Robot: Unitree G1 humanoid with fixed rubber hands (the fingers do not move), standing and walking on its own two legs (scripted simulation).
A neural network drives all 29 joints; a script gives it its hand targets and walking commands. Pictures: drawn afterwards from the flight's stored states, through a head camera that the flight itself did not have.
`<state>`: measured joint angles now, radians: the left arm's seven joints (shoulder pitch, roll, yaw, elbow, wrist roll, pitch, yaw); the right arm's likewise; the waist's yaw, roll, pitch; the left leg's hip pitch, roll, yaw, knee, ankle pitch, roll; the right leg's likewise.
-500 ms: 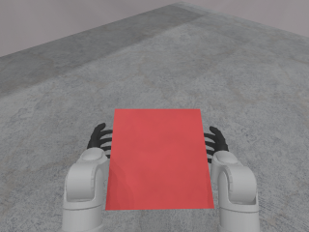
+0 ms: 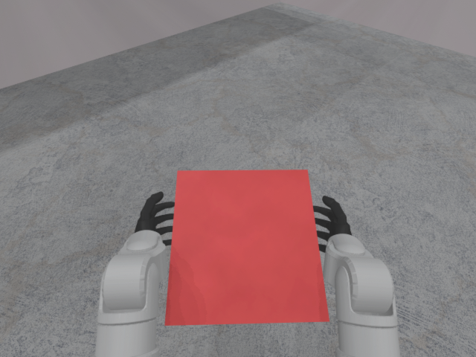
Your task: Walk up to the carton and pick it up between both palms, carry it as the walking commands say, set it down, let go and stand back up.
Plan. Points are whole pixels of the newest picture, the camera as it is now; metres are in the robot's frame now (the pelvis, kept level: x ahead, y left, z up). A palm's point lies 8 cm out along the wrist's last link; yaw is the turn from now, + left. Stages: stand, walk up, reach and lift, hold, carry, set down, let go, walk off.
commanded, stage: carry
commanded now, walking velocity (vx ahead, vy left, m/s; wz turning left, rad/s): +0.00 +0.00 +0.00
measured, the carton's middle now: (242, 252) +0.29 +0.00 +0.00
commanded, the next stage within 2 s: none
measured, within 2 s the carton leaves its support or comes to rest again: neither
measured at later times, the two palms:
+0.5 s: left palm (146, 239) +0.26 +0.15 +0.09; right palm (337, 242) +0.26 -0.14 +0.09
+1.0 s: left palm (146, 240) +0.27 +0.15 +0.08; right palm (334, 241) +0.27 -0.14 +0.08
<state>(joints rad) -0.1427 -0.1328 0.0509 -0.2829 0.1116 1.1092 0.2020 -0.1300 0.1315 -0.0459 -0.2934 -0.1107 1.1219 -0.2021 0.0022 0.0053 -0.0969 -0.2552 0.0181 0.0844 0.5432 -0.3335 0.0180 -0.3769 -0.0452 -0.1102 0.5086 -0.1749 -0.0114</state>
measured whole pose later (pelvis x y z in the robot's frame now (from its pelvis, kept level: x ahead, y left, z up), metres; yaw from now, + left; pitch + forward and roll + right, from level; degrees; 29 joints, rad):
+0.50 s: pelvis +0.00 +0.00 +0.00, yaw +0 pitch +2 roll +0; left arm -0.14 -0.13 0.05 -0.28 0.11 1.12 0.21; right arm -0.13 0.13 -0.05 -0.29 -0.11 1.13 -0.21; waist 0.00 0.01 -0.11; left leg -0.25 0.01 0.08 0.54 -0.33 0.02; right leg -0.37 -0.05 -0.11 0.50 -0.17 -0.01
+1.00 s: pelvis +0.00 +0.00 +0.00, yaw +0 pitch +2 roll +0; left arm -0.15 -0.13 0.07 -0.22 0.11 1.07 0.19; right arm -0.14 0.13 -0.06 -0.23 -0.11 1.07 -0.20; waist 0.00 0.01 -0.10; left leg -0.25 0.01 0.08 0.54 -0.33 0.02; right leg -0.37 -0.05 -0.12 0.50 -0.17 -0.01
